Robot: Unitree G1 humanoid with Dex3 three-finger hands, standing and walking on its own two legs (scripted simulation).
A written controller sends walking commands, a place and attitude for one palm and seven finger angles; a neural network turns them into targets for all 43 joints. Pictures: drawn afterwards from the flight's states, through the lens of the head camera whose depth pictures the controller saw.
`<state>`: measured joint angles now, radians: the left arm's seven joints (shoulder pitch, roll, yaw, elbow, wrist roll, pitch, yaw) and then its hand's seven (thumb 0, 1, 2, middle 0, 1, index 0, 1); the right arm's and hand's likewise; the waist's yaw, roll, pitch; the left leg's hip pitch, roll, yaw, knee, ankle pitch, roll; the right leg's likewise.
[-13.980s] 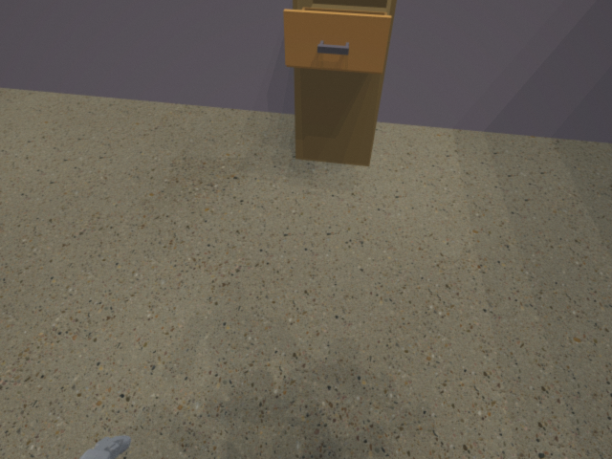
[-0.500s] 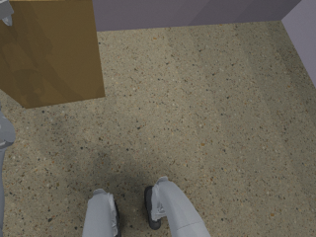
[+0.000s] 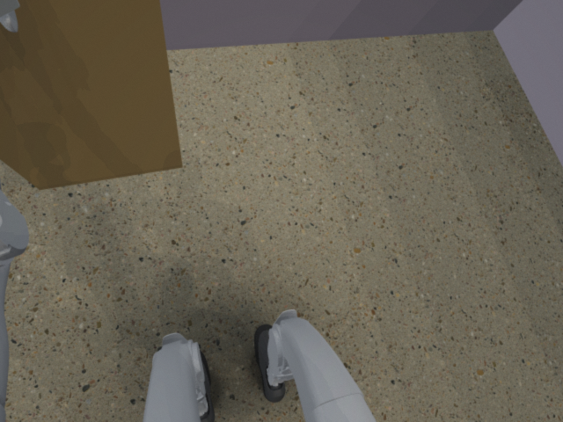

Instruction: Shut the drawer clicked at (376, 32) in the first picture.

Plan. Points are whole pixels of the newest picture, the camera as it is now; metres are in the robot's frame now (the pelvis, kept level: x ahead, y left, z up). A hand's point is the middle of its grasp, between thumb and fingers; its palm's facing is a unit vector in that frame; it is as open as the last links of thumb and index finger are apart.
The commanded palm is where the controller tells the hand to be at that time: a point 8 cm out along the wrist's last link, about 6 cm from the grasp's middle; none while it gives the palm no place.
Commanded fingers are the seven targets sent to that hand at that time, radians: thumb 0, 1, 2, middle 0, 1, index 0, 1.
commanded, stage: pull the fist back off the drawer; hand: left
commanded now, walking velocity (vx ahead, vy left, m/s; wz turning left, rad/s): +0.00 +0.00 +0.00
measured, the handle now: out of the picture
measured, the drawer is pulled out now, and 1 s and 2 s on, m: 0.00 0.00 0.00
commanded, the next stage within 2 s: draw the hand back to the body in 0.32 s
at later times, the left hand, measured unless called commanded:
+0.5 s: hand out of the picture +0.60 +0.21 +0.09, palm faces +0.11 -0.99 -0.04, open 3.3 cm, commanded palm +0.55 +0.23 +0.10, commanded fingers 0.00 0.90 0.90 -1.40 -1.60 -1.40 -1.60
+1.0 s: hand out of the picture +0.41 +0.21 +0.18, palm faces +0.11 -0.98 -0.14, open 3.3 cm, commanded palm +0.37 +0.27 +0.19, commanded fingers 0.00 0.90 0.90 -1.40 -1.60 -1.40 -1.60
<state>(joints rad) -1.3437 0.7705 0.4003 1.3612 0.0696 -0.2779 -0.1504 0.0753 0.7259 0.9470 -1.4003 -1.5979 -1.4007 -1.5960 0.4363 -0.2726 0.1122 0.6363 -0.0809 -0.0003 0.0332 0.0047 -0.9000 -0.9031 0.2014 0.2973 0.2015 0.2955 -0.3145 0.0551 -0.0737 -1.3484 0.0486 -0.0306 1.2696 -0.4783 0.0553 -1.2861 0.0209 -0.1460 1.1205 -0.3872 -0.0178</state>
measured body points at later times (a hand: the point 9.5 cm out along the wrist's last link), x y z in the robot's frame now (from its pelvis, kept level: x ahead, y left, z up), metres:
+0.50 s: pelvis +0.05 +0.00 +0.03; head +0.23 +0.03 +0.44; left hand +0.59 +0.26 +0.09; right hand +0.03 -0.26 -0.08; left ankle +0.04 +0.08 -0.62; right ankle +0.07 -0.12 -0.62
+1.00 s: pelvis +0.07 +0.00 +0.09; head +0.11 +0.00 +0.54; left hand +0.40 +0.27 +0.19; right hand +0.23 -0.24 +0.00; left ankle +0.04 +0.09 -0.62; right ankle +0.07 -0.12 -0.62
